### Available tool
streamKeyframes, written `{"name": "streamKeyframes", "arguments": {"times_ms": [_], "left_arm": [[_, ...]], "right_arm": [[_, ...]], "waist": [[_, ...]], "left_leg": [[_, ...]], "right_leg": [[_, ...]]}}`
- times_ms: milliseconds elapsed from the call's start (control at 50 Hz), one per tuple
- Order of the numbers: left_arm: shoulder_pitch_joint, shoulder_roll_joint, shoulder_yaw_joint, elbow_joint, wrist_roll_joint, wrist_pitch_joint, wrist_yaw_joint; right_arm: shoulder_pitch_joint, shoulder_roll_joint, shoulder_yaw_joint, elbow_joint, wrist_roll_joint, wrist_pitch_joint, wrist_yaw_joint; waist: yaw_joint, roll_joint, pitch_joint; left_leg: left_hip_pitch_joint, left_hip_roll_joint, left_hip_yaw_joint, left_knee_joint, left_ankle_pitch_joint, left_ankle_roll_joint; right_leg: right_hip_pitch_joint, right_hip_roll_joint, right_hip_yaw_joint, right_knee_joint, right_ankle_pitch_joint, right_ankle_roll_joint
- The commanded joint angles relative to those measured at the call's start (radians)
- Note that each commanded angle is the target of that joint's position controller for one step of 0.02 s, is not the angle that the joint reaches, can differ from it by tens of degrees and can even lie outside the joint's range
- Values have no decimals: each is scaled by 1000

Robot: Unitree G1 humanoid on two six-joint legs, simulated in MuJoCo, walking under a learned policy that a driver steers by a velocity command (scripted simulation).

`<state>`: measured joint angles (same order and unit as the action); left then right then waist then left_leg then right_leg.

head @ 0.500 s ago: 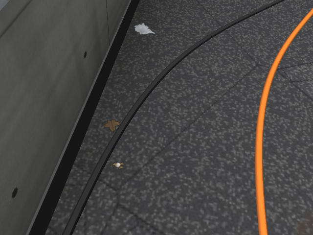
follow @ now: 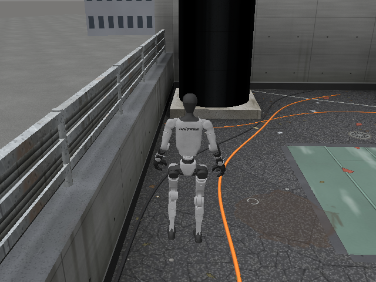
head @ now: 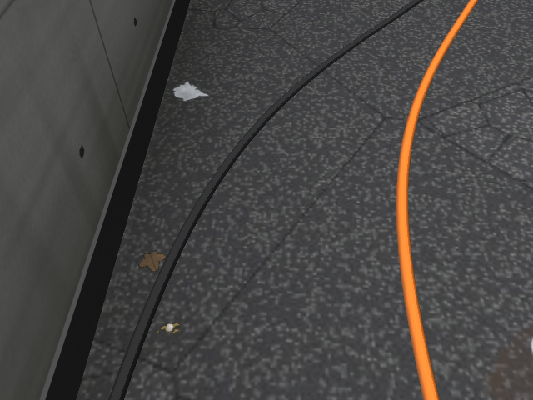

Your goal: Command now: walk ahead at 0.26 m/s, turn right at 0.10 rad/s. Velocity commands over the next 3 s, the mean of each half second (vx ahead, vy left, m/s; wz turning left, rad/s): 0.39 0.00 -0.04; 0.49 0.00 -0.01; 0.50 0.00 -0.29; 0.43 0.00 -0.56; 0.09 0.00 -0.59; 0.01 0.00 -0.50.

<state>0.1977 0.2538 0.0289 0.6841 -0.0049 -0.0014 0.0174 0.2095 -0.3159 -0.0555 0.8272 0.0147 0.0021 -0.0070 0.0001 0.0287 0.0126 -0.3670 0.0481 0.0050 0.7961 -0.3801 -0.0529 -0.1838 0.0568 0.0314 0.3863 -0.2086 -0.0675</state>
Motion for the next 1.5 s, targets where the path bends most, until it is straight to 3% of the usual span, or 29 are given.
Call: {"name": "streamKeyframes", "arguments": {"times_ms": [20,100,160,180,200,220,240,320,420,580,620,660,680,700,720,740,780,860,980,1080,1140,1180,1200,1220,1240,1260,1300,1380,1500], "left_arm": [[28,207,64,-25,-8,-26,4],[20,216,66,-6,-19,-33,-10],[4,188,56,4,-20,-28,-18],[-6,145,41,4,-11,-31,-21],[-41,68,19,-19,1,-40,-26],[-66,88,25,-69,-11,-59,-20],[-56,167,45,-65,-23,-72,-17],[-43,163,54,-41,-1,-89,-34],[-119,86,30,-70,1,-85,-38],[-280,93,25,-128,-18,-101,-84],[-210,124,40,-115,-18,-99,-79],[86,207,82,-30,-19,-89,-56],[226,307,105,-6,7,-80,-44],[253,298,96,13,-1,-82,-53],[211,207,70,17,-8,-83,-50],[131,185,61,15,-13,-83,-47],[28,147,50,9,6,-88,-49],[0,133,49,43,2,-113,-48],[72,175,55,96,-5,-105,-26],[181,202,62,157,-20,-79,-20],[186,219,70,173,-22,-58,-11],[154,215,65,168,-13,-48,-10],[153,160,43,144,5,-50,-11],[299,34,8,131,-6,-68,-16],[261,121,25,150,-27,-80,-18],[171,196,51,121,-55,-80,-12],[95,179,58,110,-45,-80,-1],[122,103,60,112,-41,-32,2],[-28,61,48,47,-28,-29,-23]], "right_arm": [[-105,-90,-17,-90,2,-49,11],[-82,-76,-10,-79,8,-75,28],[36,-75,-15,-30,6,-84,28],[115,-90,-20,-10,12,-85,22],[199,-152,-32,-1,5,-88,12],[251,-253,-59,7,-6,-90,20],[212,-195,-42,-7,-7,-98,18],[123,-112,-12,-46,-20,-103,14],[175,-128,-17,-35,-10,-94,10],[249,-150,-25,-4,8,-69,-2],[240,-183,-39,-2,9,-57,-9],[231,-160,-29,-11,-2,-46,-13],[310,-66,1,-49,-21,-56,-10],[383,12,27,-37,-11,-77,-4],[249,-105,-4,-57,25,-93,4],[152,-132,-12,-91,39,-103,7],[111,-109,-14,-93,8,-105,3],[144,-54,-7,-83,-1,-67,2],[-91,-23,8,-153,-11,-84,14],[-236,-32,10,-210,1,-99,41],[-208,-64,-3,-219,-3,-106,50],[-7,-122,-36,-167,-4,-110,39],[166,-183,-56,-138,-19,-107,28],[231,-262,-76,-118,-31,-99,27],[245,-161,-51,-124,-26,-96,28],[167,-111,-31,-129,-24,-99,27],[52,-69,-20,-124,-40,-102,17],[-6,-56,-25,-103,-38,-123,4],[34,-109,-50,-61,-32,-107,-18]], "waist": [[56,-150,30],[34,-127,32],[-40,-92,-3],[-76,-75,-23],[-107,65,-36],[-115,249,-21],[-99,143,32],[-48,67,79],[-64,61,72],[-76,64,127],[-21,88,51],[132,89,-149],[127,-106,-330],[89,-302,-474],[116,-221,-322],[95,-167,-165],[25,-80,-52],[-35,-104,-13],[35,-67,62],[84,-58,83],[43,-81,53],[-70,-83,-76],[-140,-27,-236],[-83,242,-390],[-121,201,-403],[-119,138,-239],[-64,65,-80],[6,61,7],[-22,4,61]], "left_leg": [[-144,19,-15,-101,4,36],[-10,-4,16,-226,62,72],[251,-44,52,-346,162,95],[371,-5,1,-362,136,111],[481,157,-235,-464,-21,172],[523,343,-599,-611,-248,312],[482,370,-655,-635,-354,347],[420,228,-357,-658,-8,256],[350,153,-151,-693,317,253],[402,210,-91,-643,446,211],[460,219,-76,-527,749,195],[333,145,-11,-166,935,147],[-17,43,19,220,550,97],[-213,-105,-109,447,-197,71],[-325,-49,-157,529,-180,83],[-365,2,-108,508,-87,95],[-283,76,-88,408,62,89],[-211,112,-76,314,135,52],[-249,81,-29,-90,462,28],[-270,45,-34,-253,472,57],[-208,17,-38,-302,349,86],[99,-29,9,-336,329,127],[410,100,-106,-274,354,180],[779,355,-556,-352,128,324],[755,368,-708,-469,-3,317],[631,347,-553,-499,-9,268],[376,270,-329,-554,158,224],[224,229,-122,-662,266,226],[286,213,66,-692,377,229]], "right_leg": [[105,-303,347,-231,-287,-177],[24,-284,311,-225,-262,-171],[-122,-223,245,-128,-277,-127],[-209,-189,207,-40,-277,-94],[-359,-89,88,216,-259,-25],[-563,-6,-19,488,-354,22],[-648,-66,51,648,-364,25],[-658,-154,43,652,-75,39],[-563,-134,-22,433,152,104],[-436,-92,-35,141,234,45],[-312,-58,-60,123,157,9],[122,-45,-72,136,172,-57],[535,-306,278,177,95,-171],[648,-451,700,-5,-159,-260],[544,-408,655,-81,-247,-208],[389,-379,504,-103,-169,-176],[144,-303,321,-153,56,-160],[-17,-266,186,-257,155,-191],[-3,-211,46,-291,216,-151],[161,-278,70,-229,225,-138],[244,-308,116,-131,341,-111],[193,-242,84,105,554,-73],[17,-180,49,375,380,-36],[-386,-11,-10,746,-182,40],[-485,-24,122,879,-364,39],[-537,-73,124,917,-288,30],[-485,-150,91,833,-126,44],[-415,-193,83,750,-18,64],[-486,-188,45,442,229,73]]}}
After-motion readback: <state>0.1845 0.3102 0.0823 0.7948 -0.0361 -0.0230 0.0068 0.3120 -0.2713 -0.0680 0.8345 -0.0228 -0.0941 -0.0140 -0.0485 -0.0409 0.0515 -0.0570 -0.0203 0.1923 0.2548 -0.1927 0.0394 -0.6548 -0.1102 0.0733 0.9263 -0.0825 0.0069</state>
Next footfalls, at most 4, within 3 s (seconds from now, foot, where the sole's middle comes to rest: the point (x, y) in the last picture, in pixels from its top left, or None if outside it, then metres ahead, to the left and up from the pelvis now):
0.18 left None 0.09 0.14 -0.78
0.66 right None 0.44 -0.11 -0.78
1.20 left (242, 313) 0.75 0.13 -0.78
1.74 right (341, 242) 0.99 -0.17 -0.78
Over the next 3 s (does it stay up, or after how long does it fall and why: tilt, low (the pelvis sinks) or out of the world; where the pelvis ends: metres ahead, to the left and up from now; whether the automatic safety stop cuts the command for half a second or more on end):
stays up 1.09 -0.20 0.00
